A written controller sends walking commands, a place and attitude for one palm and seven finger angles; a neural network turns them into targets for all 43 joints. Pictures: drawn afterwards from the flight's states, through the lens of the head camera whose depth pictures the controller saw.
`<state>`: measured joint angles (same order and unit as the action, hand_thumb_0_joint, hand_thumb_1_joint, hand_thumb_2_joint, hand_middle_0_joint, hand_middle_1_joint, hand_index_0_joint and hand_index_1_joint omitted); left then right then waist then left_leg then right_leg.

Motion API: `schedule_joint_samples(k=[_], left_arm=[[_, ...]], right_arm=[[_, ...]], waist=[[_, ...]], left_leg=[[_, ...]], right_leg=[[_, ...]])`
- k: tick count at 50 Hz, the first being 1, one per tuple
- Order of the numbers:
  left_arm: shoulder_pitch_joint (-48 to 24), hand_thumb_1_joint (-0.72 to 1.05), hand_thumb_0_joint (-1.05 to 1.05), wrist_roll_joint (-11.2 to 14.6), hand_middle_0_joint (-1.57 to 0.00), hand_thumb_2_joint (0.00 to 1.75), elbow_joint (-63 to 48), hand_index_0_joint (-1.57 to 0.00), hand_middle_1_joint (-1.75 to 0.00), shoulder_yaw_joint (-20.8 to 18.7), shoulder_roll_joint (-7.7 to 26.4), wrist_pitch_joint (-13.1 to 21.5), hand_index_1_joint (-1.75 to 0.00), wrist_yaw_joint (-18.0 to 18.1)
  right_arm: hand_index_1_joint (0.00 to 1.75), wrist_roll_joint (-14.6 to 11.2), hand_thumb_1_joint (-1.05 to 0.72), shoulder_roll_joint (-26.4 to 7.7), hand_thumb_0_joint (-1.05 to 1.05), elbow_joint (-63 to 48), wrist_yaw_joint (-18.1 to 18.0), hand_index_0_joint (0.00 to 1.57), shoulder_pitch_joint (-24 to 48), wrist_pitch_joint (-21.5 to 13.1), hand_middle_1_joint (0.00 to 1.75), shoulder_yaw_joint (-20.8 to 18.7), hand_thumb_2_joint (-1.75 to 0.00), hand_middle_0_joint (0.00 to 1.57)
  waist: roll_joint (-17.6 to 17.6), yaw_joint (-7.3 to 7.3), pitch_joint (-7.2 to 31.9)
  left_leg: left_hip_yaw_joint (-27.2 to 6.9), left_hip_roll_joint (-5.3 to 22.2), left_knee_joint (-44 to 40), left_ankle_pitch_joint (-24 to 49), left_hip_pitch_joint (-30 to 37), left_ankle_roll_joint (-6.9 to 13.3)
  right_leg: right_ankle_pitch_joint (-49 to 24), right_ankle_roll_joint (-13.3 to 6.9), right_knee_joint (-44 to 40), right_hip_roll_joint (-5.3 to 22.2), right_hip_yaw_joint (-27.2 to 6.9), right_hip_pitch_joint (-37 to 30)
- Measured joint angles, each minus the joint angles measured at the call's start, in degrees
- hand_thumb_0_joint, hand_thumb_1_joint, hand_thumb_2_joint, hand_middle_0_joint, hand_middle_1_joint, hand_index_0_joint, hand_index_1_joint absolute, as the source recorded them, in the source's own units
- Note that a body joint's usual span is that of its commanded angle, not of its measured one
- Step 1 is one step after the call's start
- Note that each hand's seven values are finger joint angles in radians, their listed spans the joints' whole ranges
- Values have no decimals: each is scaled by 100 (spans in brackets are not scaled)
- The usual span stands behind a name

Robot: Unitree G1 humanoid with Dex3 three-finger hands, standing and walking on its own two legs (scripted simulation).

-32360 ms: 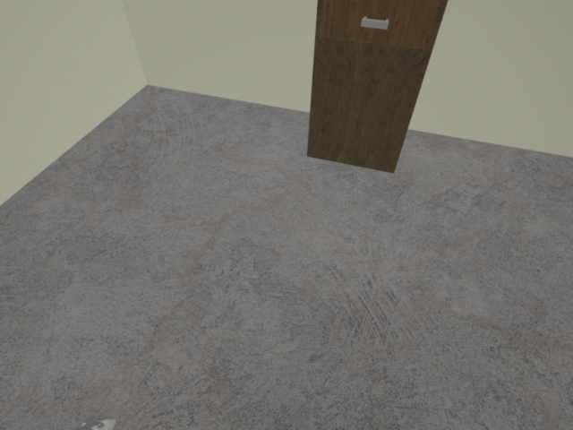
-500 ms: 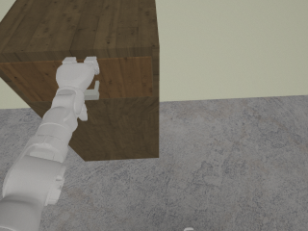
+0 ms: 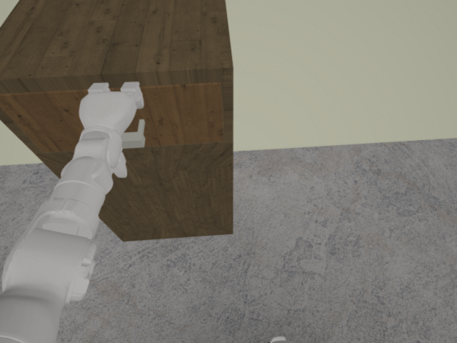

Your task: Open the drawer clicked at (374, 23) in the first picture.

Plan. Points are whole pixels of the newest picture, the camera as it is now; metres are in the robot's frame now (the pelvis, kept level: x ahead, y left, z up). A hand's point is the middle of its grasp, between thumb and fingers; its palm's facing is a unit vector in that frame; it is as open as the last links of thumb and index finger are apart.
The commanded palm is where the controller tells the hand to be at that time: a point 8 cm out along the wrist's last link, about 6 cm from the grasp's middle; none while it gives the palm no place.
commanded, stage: re-aim the fingers above the handle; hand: left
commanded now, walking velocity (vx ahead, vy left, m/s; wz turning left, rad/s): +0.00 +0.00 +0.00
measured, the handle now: (120, 133) +0.54 +0.22 +0.01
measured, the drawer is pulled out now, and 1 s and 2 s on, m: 0.00 0.00 0.00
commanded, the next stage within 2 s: lower the fingers behind the handle in 1.38 s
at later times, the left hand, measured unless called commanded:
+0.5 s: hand (109, 128) +0.49 +0.21 +0.07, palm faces -0.05 +0.05 -1.00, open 13.8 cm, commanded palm +0.48 +0.20 +0.12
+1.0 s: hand (111, 128) +0.50 +0.21 +0.07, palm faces -0.04 +0.02 -1.00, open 13.7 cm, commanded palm +0.49 +0.20 +0.12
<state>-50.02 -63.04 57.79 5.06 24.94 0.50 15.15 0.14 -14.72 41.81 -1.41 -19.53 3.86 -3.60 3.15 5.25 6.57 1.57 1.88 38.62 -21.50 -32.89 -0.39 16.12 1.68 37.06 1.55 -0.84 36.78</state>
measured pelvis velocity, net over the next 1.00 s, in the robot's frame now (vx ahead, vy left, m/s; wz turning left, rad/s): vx -0.01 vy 0.00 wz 0.01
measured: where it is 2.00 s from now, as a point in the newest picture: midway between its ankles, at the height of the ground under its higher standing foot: outside the picture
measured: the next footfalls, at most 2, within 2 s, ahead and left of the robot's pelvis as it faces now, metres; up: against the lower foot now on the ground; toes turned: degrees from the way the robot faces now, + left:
none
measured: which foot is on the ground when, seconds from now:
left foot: down 0.00-1.00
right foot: down 0.00-1.00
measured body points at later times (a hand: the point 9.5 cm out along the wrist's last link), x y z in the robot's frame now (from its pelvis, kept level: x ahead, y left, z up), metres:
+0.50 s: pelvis -0.01 +0.00 +0.00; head +0.08 -0.02 +0.44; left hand +0.49 +0.21 +0.13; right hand +0.02 -0.28 -0.14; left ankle -0.04 +0.12 -0.72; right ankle +0.01 -0.14 -0.72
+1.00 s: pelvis -0.01 +0.00 -0.01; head +0.08 +0.00 +0.43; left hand +0.49 +0.20 +0.12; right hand +0.00 -0.27 -0.14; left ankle -0.04 +0.12 -0.72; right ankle +0.01 -0.14 -0.72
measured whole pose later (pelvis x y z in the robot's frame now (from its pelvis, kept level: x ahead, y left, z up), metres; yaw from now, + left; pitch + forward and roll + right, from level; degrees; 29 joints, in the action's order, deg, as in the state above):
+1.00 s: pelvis -0.01 +0.00 -0.01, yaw +1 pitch +18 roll -1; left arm -57.5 -62.9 64.9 5.9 28.0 0.6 13.4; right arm 0.2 -14.4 41.4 -1.7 -20.1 3.1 -2.3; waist 2.4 7.1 6.7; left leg 0.6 1.6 42.0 -21.7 -38.2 0.0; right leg 15.8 2.0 39.0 1.9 -0.1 41.0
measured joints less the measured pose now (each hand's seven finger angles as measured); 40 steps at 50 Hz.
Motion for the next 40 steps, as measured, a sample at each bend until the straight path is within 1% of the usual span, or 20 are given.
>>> schedule_joint_samples(k=[4,7,11,15,16,19,22,24,27,30,35,40], left_arm=[[-70,-49,0,29,-32,30,95,-32,-120,47,-47,-162,-120,-7],[-70,-49,0,52,-32,30,109,-32,-120,62,-70,-198,-120,-74],[-57,-49,0,65,-32,30,85,-32,-120,77,-104,-132,-120,-129],[-51,-49,0,27,-32,30,104,-32,-120,34,-86,-71,-120,-90],[-66,-49,0,21,-32,30,132,-32,-120,41,-73,-80,-120,-70],[-138,-49,0,-23,-32,30,240,-32,-120,-100,43,-63,-120,-64],[-296,-49,0,-49,-32,30,399,-32,-120,-82,214,-128,-120,-99],[-398,-49,0,-1,-32,30,470,-32,-120,-12,280,-150,-120,-170],[-474,-49,0,88,-32,30,479,-32,-120,58,308,-81,-120,-321],[-469,-49,0,89,-32,30,409,-33,-120,31,312,17,-122,-378],[-462,-49,0,77,-32,30,359,-34,-121,97,298,85,-122,-285],[-550,-49,0,48,-33,30,453,-35,-123,135,271,75,-123,-171]], right_arm=[[30,-7,-90,13,0,12,18,20,41,1,30,17,-90,20],[30,-11,-90,25,0,-15,8,20,55,7,30,34,-90,20],[30,-12,-90,38,0,-46,-11,20,71,-2,30,54,-90,20],[30,-11,-90,35,0,-70,-22,20,103,-9,30,77,-90,20],[30,-10,-90,32,0,-73,-24,20,111,-15,30,80,-90,20],[30,-10,-90,13,0,-66,-46,20,164,-15,30,123,-90,20],[30,-13,-90,-5,0,-87,-70,20,151,-46,30,110,-90,20],[30,-15,-90,-16,0,-88,-76,20,104,-70,30,81,-90,20],[30,-13,-90,-38,0,-67,-88,20,14,-81,30,55,-90,20],[30,1,-90,-52,0,-35,-99,20,-84,-75,30,28,-90,20],[30,14,-90,-57,0,44,-64,20,-190,-61,30,-13,-90,20],[30,14,-90,-43,0,80,-37,20,-177,-47,30,18,-90,20]], waist=[[8,5,0],[14,6,7],[10,-2,0],[4,9,-5],[3,11,-11],[-17,49,-33],[-16,78,-52],[-15,74,-64],[-23,70,-59],[-38,64,-35],[-55,50,1],[-66,76,19]], left_leg=[[5,-9,-19,18,19,10],[15,-13,-48,34,52,14],[17,-19,-72,48,90,15],[19,-17,-67,51,85,10],[17,-17,-60,51,76,8],[23,-14,-31,50,20,4],[3,-12,15,49,-77,-3],[-17,-9,30,51,-126,-6],[-43,-5,49,46,-183,-8],[-65,0,85,23,-231,-10],[-108,4,182,-29,-316,-9],[-136,-10,255,-45,-400,4]], right_leg=[[-21,7,-24,8,-6,-21],[-37,12,-48,10,-16,-49],[-45,12,-61,15,-18,-81],[-43,7,-44,14,-20,-70],[-42,6,-36,13,-19,-60],[-36,2,8,10,-27,7],[-33,-4,46,9,-10,93],[-36,-8,46,8,9,126],[-36,-11,40,4,35,162],[-19,-12,55,1,56,194],[21,-13,103,1,96,240],[29,-4,144,15,120,297]])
